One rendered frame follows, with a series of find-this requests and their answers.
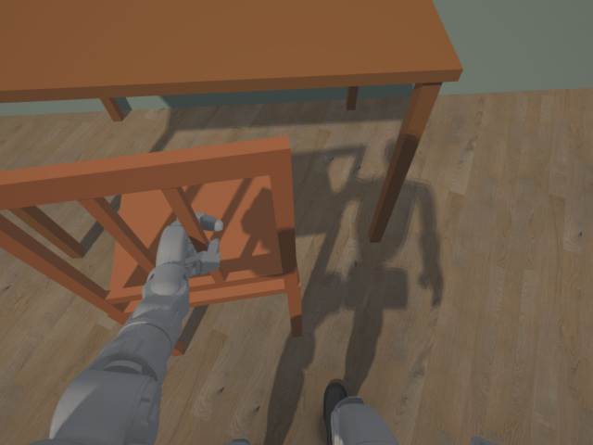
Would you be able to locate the chair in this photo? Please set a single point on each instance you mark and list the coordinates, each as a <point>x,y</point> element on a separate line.
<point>247,185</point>

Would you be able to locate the robot right shin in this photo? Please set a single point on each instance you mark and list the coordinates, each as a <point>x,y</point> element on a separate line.
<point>349,400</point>

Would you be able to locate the robot left hand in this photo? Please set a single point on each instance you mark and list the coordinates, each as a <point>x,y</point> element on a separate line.
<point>175,247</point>

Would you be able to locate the left robot upper arm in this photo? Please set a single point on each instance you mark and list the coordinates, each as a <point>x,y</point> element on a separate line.
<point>108,408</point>

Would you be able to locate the right robot thigh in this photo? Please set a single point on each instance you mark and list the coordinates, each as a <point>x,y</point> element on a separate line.
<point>359,424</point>

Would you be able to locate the robot left forearm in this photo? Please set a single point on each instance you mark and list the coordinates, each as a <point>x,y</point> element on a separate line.
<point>147,339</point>

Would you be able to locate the table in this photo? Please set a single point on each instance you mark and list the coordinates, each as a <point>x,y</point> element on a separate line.
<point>84,49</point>

